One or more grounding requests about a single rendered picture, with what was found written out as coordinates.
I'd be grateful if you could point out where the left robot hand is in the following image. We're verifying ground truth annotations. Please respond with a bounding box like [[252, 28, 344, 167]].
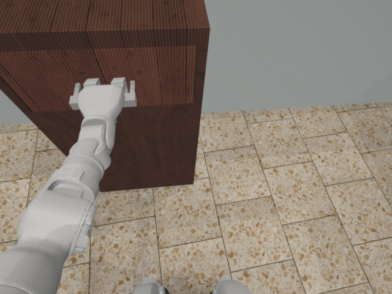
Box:
[[78, 77, 129, 123]]

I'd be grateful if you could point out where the handle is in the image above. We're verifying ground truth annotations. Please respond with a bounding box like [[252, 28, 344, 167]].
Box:
[[69, 80, 137, 110]]

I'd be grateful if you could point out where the robot right thigh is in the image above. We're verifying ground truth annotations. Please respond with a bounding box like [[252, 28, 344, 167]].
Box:
[[212, 280, 252, 294]]

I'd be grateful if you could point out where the cabinet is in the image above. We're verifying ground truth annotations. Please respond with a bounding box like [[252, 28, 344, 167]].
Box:
[[0, 0, 210, 192]]

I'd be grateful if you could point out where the left robot forearm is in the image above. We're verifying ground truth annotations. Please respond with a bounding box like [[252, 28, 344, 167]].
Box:
[[18, 115, 116, 242]]

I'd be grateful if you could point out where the left robot upper arm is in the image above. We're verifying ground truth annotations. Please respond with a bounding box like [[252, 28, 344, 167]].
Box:
[[0, 190, 97, 294]]

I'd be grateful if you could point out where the drawer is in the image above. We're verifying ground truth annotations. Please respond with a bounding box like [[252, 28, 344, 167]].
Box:
[[0, 46, 196, 112]]

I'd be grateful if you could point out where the left robot shin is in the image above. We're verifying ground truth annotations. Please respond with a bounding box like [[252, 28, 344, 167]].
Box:
[[142, 277, 158, 285]]

